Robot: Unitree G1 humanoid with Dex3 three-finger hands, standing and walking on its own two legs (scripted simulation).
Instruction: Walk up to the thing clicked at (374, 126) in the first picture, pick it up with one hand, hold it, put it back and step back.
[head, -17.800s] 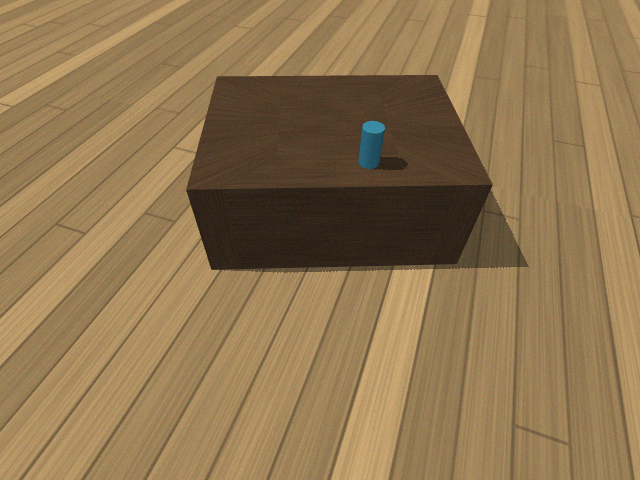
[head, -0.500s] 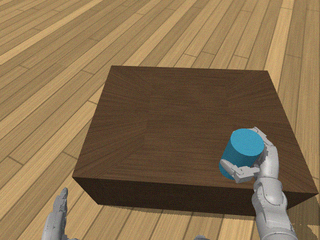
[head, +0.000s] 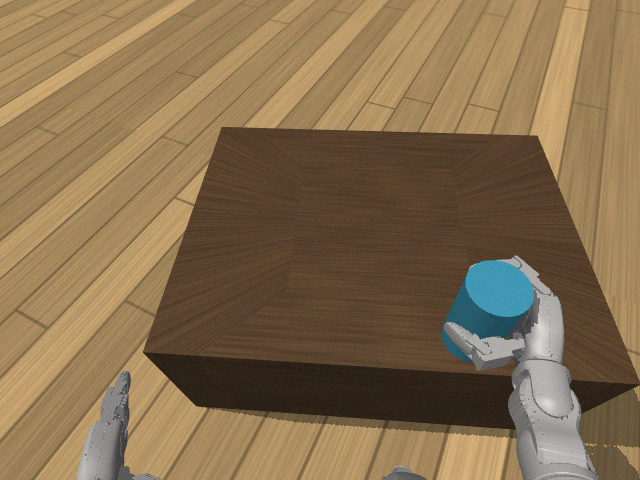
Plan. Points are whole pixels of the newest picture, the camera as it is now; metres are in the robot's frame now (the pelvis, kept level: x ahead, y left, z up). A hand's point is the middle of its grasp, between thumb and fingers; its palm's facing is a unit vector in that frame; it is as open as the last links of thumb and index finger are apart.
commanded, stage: hold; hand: right
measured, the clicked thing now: (481, 314) +0.33 -0.18 +0.02
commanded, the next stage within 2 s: crouch in 0.10 s
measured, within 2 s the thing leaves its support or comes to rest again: neither
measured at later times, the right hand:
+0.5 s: hand (477, 306) +0.34 -0.18 +0.00, palm faces +0.20 +0.98 -0.01, open 10.0 cm
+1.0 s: hand (457, 294) +0.42 -0.20 -0.10, palm faces +0.21 +0.98 -0.01, open 10.0 cm
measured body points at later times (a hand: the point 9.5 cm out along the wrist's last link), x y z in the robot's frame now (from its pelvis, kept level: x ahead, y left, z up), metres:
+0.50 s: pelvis +0.00 +0.00 -0.01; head +0.06 -0.02 +0.44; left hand +0.16 +0.26 -0.04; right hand +0.33 -0.23 +0.01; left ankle -0.02 +0.13 -0.70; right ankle +0.05 -0.12 -0.70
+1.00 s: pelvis -0.02 -0.01 -0.07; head +0.11 -0.06 +0.36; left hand +0.14 +0.26 -0.04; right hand +0.41 -0.25 -0.10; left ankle -0.02 +0.13 -0.70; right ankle +0.05 -0.12 -0.70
